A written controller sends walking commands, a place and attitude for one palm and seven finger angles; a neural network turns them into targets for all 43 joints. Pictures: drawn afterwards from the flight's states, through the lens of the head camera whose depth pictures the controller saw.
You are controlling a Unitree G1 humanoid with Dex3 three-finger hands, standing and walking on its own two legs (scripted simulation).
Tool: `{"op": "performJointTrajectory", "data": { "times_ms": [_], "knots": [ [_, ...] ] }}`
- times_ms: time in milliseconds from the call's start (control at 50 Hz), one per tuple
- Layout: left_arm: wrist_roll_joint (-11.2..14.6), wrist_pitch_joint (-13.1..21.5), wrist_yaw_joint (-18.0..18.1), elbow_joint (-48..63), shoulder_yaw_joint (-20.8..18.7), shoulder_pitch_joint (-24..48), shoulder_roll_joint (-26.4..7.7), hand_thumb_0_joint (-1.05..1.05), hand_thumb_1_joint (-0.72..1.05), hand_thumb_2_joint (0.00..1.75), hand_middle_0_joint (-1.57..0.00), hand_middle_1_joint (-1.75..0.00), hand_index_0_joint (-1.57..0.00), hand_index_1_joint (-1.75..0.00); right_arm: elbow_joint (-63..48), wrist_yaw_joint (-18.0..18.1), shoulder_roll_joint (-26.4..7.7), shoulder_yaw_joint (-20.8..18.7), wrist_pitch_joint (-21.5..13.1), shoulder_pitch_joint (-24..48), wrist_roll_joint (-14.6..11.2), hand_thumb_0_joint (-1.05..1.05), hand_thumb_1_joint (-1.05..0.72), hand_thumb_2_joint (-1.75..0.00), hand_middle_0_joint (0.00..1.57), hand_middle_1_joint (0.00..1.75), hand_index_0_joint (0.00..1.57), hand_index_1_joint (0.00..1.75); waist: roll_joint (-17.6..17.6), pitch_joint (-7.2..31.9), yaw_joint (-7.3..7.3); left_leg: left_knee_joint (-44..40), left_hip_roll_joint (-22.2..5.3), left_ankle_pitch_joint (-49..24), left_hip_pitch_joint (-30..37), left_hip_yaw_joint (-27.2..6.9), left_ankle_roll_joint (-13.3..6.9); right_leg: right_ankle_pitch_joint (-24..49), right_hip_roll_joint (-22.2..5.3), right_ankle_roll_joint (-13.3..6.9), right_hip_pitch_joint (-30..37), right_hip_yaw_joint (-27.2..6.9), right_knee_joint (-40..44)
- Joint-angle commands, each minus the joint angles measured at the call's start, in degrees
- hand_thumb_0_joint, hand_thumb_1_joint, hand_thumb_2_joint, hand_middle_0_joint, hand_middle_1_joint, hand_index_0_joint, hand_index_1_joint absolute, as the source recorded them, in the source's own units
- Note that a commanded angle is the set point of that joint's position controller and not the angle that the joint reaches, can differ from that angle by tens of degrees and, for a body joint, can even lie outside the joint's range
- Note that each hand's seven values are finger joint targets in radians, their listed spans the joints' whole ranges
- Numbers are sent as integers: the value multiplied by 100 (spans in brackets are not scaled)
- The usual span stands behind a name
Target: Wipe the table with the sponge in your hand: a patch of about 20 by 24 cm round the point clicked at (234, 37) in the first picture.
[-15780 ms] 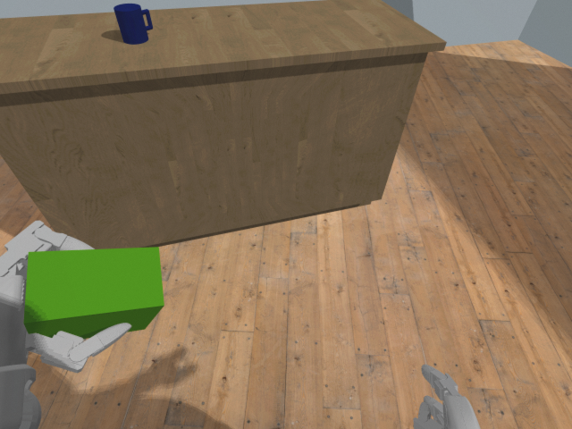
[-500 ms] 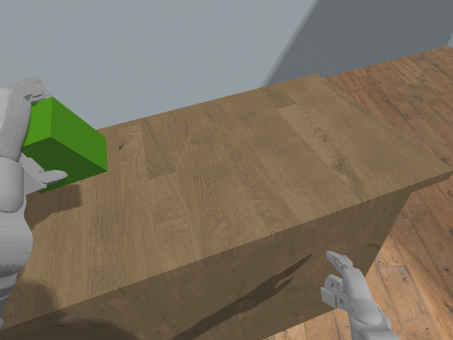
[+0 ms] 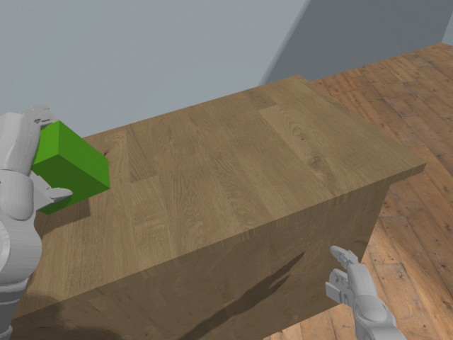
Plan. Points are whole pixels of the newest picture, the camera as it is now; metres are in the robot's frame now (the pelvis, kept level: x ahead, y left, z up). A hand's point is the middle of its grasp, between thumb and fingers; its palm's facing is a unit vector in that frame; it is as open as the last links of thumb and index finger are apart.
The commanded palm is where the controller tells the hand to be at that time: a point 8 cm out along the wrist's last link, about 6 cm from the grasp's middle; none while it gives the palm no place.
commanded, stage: move the sponge above the wiping area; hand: left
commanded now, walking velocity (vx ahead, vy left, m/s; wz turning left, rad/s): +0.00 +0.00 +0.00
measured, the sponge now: (61, 176) +0.27 +0.30 +0.22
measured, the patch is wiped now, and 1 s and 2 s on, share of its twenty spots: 0.00 0.00 0.00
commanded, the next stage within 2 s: none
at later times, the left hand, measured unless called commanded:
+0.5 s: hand (44, 192) +0.25 +0.32 +0.20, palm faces +0.21 -0.11 -0.97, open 10.2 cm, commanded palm +0.19 +0.31 +0.29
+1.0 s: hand (58, 198) +0.26 +0.32 +0.18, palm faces +0.18 -0.18 -0.97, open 10.2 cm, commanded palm +0.20 +0.32 +0.28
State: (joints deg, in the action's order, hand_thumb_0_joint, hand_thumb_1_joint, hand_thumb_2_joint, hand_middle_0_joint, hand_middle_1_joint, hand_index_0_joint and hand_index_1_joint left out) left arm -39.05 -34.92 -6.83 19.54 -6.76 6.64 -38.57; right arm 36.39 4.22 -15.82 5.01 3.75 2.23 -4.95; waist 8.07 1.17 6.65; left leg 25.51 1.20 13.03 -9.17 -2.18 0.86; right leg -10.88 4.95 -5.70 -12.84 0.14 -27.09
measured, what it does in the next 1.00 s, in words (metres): stands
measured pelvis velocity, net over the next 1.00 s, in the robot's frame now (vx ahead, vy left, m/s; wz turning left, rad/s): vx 0.01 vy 0.04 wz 0.00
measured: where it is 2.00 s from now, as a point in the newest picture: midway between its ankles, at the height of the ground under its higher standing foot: outside the picture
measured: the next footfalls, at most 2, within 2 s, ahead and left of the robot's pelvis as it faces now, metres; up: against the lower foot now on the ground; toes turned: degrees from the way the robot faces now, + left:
none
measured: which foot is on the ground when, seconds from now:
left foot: down 0.00-1.00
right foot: down 0.00-1.00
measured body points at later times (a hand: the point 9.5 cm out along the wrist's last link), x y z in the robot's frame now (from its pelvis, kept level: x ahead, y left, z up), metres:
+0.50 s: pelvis +0.00 +0.01 +0.00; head -0.02 -0.05 +0.44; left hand +0.23 +0.32 +0.25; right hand +0.26 -0.19 -0.07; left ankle +0.01 +0.14 -0.74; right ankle +0.04 -0.05 -0.74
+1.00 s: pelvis +0.01 +0.04 +0.00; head +0.01 -0.01 +0.45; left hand +0.24 +0.32 +0.23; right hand +0.28 -0.14 -0.07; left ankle +0.01 +0.14 -0.74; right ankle +0.04 -0.05 -0.74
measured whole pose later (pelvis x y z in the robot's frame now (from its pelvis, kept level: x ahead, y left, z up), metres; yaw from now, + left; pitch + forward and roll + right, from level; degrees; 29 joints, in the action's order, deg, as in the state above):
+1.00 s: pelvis +0.01 +0.04 +0.00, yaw +0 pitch -2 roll +1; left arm -42.0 -32.7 -8.5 24.7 -0.5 -2.4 -34.1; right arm 36.8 4.4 -15.3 4.7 2.4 0.7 -3.5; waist 6.0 -0.1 7.9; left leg 23.2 3.9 12.8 -8.0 -1.2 -2.2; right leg -11.3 2.4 -2.7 -12.0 -1.4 -25.9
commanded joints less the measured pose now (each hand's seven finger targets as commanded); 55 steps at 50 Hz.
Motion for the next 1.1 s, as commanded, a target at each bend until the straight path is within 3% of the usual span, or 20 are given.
{"op": "performJointTrajectory", "data": {
  "times_ms": [0, 40, 100, 180, 200, 280, 300, 340, 420, 500, 520, 600, 620, 700, 740, 820, 880, 920, 1000, 1080],
  "knots": [
    [-162, 247, 113, 1504, -499, 1038, -1330, 0, 10, 130, -120, -160, -120, -160, -1286, 27, -361, -173, -488, 1833, -5, 0, -90, -90, 20, 30, 20, 30, -712, 1186, 108, 125, 45, -498, -243, -4, -259, -870, -834, 313, 684, -1491, 785],
    [-385, 328, 238, 1417, -887, 1381, -1867, 0, 10, 130, -120, -160, -120, -160, -1161, 100, -438, -251, -507, 1613, 139, 0, -90, -90, 20, 30, 20, 30, -793, 1352, 115, 253, 91, -665, -313, -78, -236, -856, -901, 298, 862, -1654, 705],
    [-689, 417, 487, 1653, -1548, 2057, -2823, 0, 10, 130, -120, -160, -120, -160, -1086, 154, -442, -261, -548, 1775, 192, 0, -90, -90, 20, 30, 20, 30, -215, 1620, 274, 290, 134, -784, -200, -160, -205, -888, -878, 113, 986, -2082, 641],
    [-566, 520, 605, 1172, -1271, 1759, -2297, 0, 10, 130, -120, -160, -120, -160, -920, 109, -431, -337, -468, 1527, 191, 0, -90, -90, 20, 30, 20, 30, -84, 1322, 264, 81, 130, -979, -83, -220, -169, -250, -789, 98, 924, -1705, 569],
    [-539, 482, 590, 1021, -1290, 1768, -2274, 0, 10, 130, -120, -160, -120, -160, -984, 114, -408, -313, -528, 1697, 127, 0, -90, -90, 20, 30, 20, 30, -205, 1187, 284, 107, 132, -924, -100, -203, -182, -377, -763, 54, 823, -1859, 630],
    [-185, 432, 258, 113, -955, 873, -1647, 0, 10, 130, -120, -160, -120, -160, -892, 104, -504, -362, -417, 1345, 116, 0, -90, -90, 20, 30, 20, 30, -1094, 577, 149, 78, -14, -674, -428, -135, -190, -293, -873, 301, 621, -1515, 755],
    [-176, 391, 167, -163, -782, 700, -1422, 0, 10, 130, -120, -160, -120, -160, -970, 87, -470, -318, -477, 1568, 41, 0, -90, -90, 20, 30, 20, 30, -1094, 408, 108, 134, -11, -539, -454, -94, -196, -646, -867, 260, 394, -1701, 908],
    [-78, 459, 29, 136, -565, 511, -1187, 0, 10, 130, -120, -160, -120, -160, -1022, 72, -504, -344, -423, 1348, 44, 0, -90, -90, 20, 30, 20, 30, -1056, 545, 63, 98, -23, -473, -423, -78, -218, -544, -895, 355, 443, -1358, 818],
    [-175, 557, 13, 485, -590, 695, -1339, 0, 10, 130, -120, -160, -120, -160, -1110, 117, -529, -324, -550, 1421, 85, 0, -90, -90, 20, 30, 20, 30, -926, 898, 69, 55, 8, -314, -384, -90, -257, -831, -861, 339, 533, -1157, 726],
    [-640, 751, 222, 1648, -841, 2039, -2085, 0, 10, 130, -120, -160, -120, -160, -1156, 220, -405, -215, -770, 1812, 137, 0, -90, -90, 20, 30, 20, 30, 40, 1407, 177, -88, 120, -513, 111, -209, -263, -798, -719, 151, 585, -1305, 558],
    [-743, 771, 317, 1481, -875, 2310, -2170, 0, 10, 130, -120, -160, -120, -160, -1025, 256, -463, -291, -778, 1551, 255, 0, -90, -90, 20, 30, 20, 30, 168, 1529, 190, -121, 128, -700, 124, -239, -258, -546, -711, 118, 757, -1056, 461],
    [-1004, 774, 520, 1288, -790, 2722, -2058, 0, 10, 130, -120, -160, -120, -160, -907, 251, -330, -196, -866, 1685, 185, 0, -90, -90, 20, 30, 20, 30, 141, 1344, 268, -437, 105, -758, 309, -397, -206, -462, -516, -38, 663, -1149, 511],
    [-952, 736, 548, 943, -731, 2594, -1897, 0, 10, 130, -120, -160, -120, -160, -758, 239, -407, -260, -825, 1449, 287, 0, -90, -90, 20, 30, 20, 30, 47, 1350, 254, -481, 58, -898, 216, -360, -195, -158, -544, -4, 828, -852, 465],
    [-688, 479, 377, 457, -598, 1696, -1332, 0, 10, 130, -120, -160, -120, -160, -825, 113, -306, -192, -706, 1632, 112, 0, -90, -90, 20, 30, 20, 30, -493, 935, 302, -623, -21, -941, 93, -387, -155, 55, -499, 25, 694, -862, 569],
    [-499, 433, 204, 458, -364, 1091, -908, 0, 10, 130, -120, -160, -120, -160, -851, 74, -339, -236, -569, 1370, 114, 0, -90, -90, 20, 30, 20, 30, -750, 870, 238, -651, -76, -947, -9, -320, -134, 314, -558, 169, 750, -506, 548],
    [-338, 302, 4, 750, -71, 445, -453, 0, 10, 130, -120, -160, -120, -160, -1036, -11, -393, -222, -471, 1379, 79, 0, -90, -90, 20, 30, 20, 30, -682, 886, 164, -638, -130, -892, -76, -249, -165, 480, -531, 193, 710, -296, 503],
    [-449, 320, 73, 1422, -480, 433, -1005, 0, 10, 130, -120, -160, -120, -160, -1133, 3, -420, -249, -434, 1395, 107, 0, -90, -90, 20, 30, 20, 30, -700, 1214, 201, -550, -87, -1068, 6, -263, -211, 587, -523, 200, 901, -408, 379],
    [-597, 365, 199, 2054, -582, 1026, -1288, 0, 10, 130, -120, -160, -120, -160, -1218, 29, -409, -223, -525, 1505, 186, 0, -90, -90, 20, 30, 20, 30, -253, 1644, 243, -520, -52, -1245, 152, -294, -262, 586, -497, 115, 1124, -483, 280],
    [-976, 398, 473, 2182, -885, 1795, -1907, 0, 10, 130, -120, -160, -120, -160, -1102, 83, -357, -161, -621, 1625, 210, 0, -90, -90, 20, 30, 20, 30, 354, 1547, 302, -536, 10, -1486, 340, -450, -235, 488, -374, -48, 1048, -901, 319],
    [-926, 381, 486, 1197, -764, 1307, -1623, 0, 10, 130, -120, -160, -120, -160, -826, 43, -395, -242, -510, 1321, 212, 0, -90, -90, 20, 30, 20, 30, -221, 1200, 272, -533, 7, -1747, 283, -415, -163, 766, -464, 11, 1017, -725, 480]
  ]
}}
